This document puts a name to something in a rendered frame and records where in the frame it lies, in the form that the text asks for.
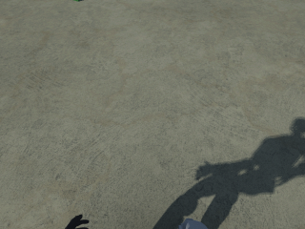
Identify left robot hand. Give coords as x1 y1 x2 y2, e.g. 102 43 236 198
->
65 214 89 229

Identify right robot thigh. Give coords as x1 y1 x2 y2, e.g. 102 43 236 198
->
178 219 208 229

